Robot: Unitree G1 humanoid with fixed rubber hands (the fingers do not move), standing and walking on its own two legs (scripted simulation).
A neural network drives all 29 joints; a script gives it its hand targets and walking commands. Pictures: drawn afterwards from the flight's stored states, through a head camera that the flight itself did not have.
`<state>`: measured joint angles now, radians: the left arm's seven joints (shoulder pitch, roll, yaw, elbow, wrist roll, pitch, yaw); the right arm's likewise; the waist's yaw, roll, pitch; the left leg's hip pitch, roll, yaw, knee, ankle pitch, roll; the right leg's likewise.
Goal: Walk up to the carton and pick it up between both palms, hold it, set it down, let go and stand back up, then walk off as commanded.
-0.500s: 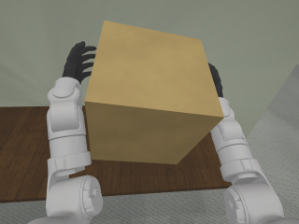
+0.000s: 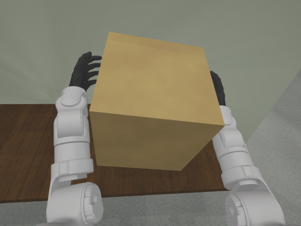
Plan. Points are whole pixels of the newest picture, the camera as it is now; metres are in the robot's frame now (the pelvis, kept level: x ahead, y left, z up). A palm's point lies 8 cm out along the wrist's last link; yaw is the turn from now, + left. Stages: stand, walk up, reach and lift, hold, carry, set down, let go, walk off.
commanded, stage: set down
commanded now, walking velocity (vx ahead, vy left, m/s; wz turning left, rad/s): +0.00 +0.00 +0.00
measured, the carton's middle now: (148, 108) +0.38 -0.01 +0.13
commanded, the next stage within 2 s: none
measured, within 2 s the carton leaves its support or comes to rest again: neither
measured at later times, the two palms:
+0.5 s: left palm (86, 91) +0.41 +0.15 +0.17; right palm (213, 108) +0.36 -0.19 +0.14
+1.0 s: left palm (89, 94) +0.42 +0.15 +0.15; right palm (209, 116) +0.36 -0.19 +0.10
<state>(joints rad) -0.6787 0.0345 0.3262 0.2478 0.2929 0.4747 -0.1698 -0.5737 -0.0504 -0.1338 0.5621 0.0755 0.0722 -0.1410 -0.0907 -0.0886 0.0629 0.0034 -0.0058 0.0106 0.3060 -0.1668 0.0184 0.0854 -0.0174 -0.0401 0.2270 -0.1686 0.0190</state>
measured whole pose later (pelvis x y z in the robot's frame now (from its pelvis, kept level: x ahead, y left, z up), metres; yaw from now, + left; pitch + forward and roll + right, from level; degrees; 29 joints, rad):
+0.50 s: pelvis +0.01 +0.00 +0.00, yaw +0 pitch -7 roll -1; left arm -0.69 0.03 0.35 0.41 0.28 0.37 -0.17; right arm -0.55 -0.03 -0.18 0.61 0.01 0.04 -0.14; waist -0.09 -0.08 0.06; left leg -0.01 0.00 0.02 0.31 -0.18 0.02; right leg 0.07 -0.02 -0.04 0.22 -0.17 0.02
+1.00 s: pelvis +0.01 +0.00 +0.00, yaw -1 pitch -4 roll -1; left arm -0.76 0.04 0.37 0.59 0.30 0.29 -0.18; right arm -0.55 0.02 -0.28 0.68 -0.09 -0.01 -0.13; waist -0.06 -0.07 0.06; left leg -0.07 0.00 0.04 0.30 -0.16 0.02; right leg 0.01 -0.02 -0.04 0.21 -0.15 0.02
